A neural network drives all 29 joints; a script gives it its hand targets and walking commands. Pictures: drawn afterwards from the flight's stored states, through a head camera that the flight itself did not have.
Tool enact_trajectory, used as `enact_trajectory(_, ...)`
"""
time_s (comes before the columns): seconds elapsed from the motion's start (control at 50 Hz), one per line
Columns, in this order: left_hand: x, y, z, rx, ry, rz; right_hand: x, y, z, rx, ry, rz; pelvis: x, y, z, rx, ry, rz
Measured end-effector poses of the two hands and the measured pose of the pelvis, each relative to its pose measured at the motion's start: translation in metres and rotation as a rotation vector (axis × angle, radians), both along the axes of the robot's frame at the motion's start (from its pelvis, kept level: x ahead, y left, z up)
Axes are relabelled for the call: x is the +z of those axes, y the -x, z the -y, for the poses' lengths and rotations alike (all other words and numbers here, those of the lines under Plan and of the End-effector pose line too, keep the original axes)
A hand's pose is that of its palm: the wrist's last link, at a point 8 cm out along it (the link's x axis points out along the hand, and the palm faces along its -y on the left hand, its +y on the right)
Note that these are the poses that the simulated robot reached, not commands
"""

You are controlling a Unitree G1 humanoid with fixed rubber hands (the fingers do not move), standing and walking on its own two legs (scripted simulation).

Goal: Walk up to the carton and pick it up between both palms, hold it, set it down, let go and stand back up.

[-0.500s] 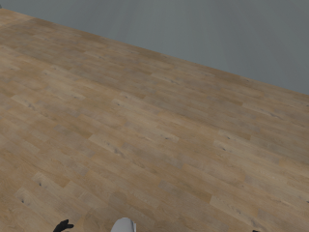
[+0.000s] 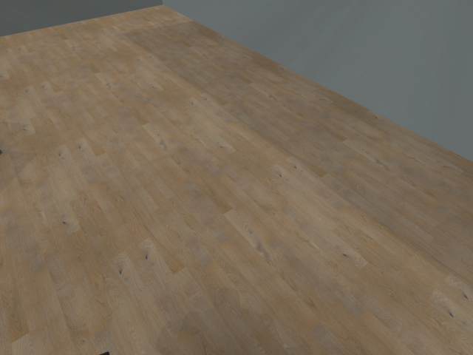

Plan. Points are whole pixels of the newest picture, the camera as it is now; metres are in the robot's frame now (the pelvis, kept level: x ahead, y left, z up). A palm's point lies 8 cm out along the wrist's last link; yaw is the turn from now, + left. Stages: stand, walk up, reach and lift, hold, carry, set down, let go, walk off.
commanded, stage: walk up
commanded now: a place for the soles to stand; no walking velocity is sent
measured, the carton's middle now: out of the picture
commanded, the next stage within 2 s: none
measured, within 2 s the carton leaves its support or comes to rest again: neither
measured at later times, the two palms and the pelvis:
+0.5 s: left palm out of the picture +0.08 +0.41 -0.14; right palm (275, 249) +0.35 -0.07 -0.08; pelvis +0.15 +0.14 -0.01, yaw +26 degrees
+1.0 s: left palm out of the picture +0.14 +0.51 -0.11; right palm (151, 160) +0.65 +0.25 -0.09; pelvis +0.35 +0.29 -0.01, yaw +51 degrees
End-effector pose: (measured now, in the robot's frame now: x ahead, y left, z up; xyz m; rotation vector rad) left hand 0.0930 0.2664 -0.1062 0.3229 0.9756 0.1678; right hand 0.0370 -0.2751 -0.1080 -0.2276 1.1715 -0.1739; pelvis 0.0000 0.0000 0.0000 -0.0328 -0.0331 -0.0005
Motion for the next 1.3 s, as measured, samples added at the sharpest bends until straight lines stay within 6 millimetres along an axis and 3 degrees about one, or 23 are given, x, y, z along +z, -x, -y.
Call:
enact_trajectory(0.1, 0.011, 0.042, -0.038, 0.184, -0.046, -0.037, 0.005, -0.085, -0.020, 0.200, -0.024, 0.044, 0.005, -0.020, -0.013, 0.131, 0.027, 0.017)
enact_trajectory(0.18, 0.011, 0.065, -0.064, 0.300, -0.053, -0.059, 0.013, -0.152, -0.048, 0.311, -0.036, 0.087, 0.005, -0.038, -0.028, 0.222, 0.037, 0.029)
enact_trajectory(0.28, -0.003, 0.086, -0.090, 0.432, -0.022, -0.097, 0.024, -0.233, -0.107, 0.443, -0.033, 0.144, 0.002, -0.068, -0.059, 0.330, 0.043, 0.035)
enact_trajectory(0.38, -0.036, 0.092, -0.118, 0.517, 0.057, -0.185, 0.029, -0.301, -0.177, 0.521, 0.004, 0.234, -0.012, -0.106, -0.105, 0.396, -0.009, 0.019)
enact_trajectory(0.42, -0.044, 0.077, -0.126, 0.518, 0.104, -0.187, 0.027, -0.313, -0.193, 0.512, 0.022, 0.242, -0.015, -0.119, -0.118, 0.419, -0.022, 0.011)
enact_trajectory(0.46, -0.043, 0.048, -0.136, 0.502, 0.137, -0.143, 0.026, -0.317, -0.200, 0.495, 0.049, 0.203, -0.012, -0.133, -0.127, 0.441, -0.039, 0.005)
enact_trajectory(0.58, -0.012, -0.062, -0.164, 0.446, 0.151, 0.065, 0.019, -0.324, -0.207, 0.502, 0.094, 0.053, 0.001, -0.182, -0.156, 0.510, -0.059, -0.015)
enact_trajectory(0.68, 0.008, -0.129, -0.190, 0.449, 0.079, 0.168, -0.008, -0.363, -0.229, 0.545, 0.039, -0.013, -0.009, -0.235, -0.178, 0.585, -0.052, -0.016)
enact_trajectory(0.74, 0.010, -0.134, -0.208, 0.516, -0.002, 0.168, -0.028, -0.404, -0.260, 0.635, 0.008, -0.030, -0.019, -0.265, -0.194, 0.651, -0.010, -0.003)
enact_trajectory(0.82, 0.014, -0.108, -0.226, 0.676, -0.048, 0.107, -0.027, -0.473, -0.325, 0.810, -0.013, 0.012, -0.016, -0.293, -0.219, 0.733, 0.007, 0.016)
enact_trajectory(0.94, 0.012, -0.059, -0.235, 0.871, -0.029, -0.022, 0.004, -0.577, -0.456, 0.994, -0.085, 0.175, -0.007, -0.327, -0.264, 0.850, 0.027, 0.040)
enact_trajectory(1.02, -0.006, -0.039, -0.244, 0.972, 0.019, -0.106, 0.023, -0.622, -0.549, 1.109, -0.128, 0.285, -0.011, -0.351, -0.304, 0.910, 0.011, 0.030)
enact_trajectory(1.06, -0.022, -0.037, -0.254, 1.007, 0.051, -0.140, 0.025, -0.638, -0.586, 1.137, -0.126, 0.339, -0.021, -0.362, -0.329, 0.931, -0.020, 0.019)
enact_trajectory(1.1, -0.036, -0.046, -0.266, 1.024, 0.100, -0.153, 0.022, -0.650, -0.608, 1.137, -0.104, 0.374, -0.029, -0.370, -0.349, 0.948, -0.043, 0.014)
enact_trajectory(1.14, -0.041, -0.067, -0.286, 1.009, 0.135, -0.132, 0.020, -0.655, -0.617, 1.108, -0.078, 0.354, -0.029, -0.382, -0.365, 0.960, -0.057, 0.012)
enact_trajectory(1.2, -0.035, -0.116, -0.327, 0.959, 0.137, -0.032, 0.020, -0.659, -0.613, 1.077, -0.014, 0.288, -0.020, -0.402, -0.384, 0.977, -0.074, 0.005)
enact_trajectory(1.3, -0.008, -0.202, -0.389, 0.894, 0.107, 0.134, 0.017, -0.669, -0.603, 1.043, 0.039, 0.167, -0.007, -0.439, -0.417, 1.002, -0.074, -0.019)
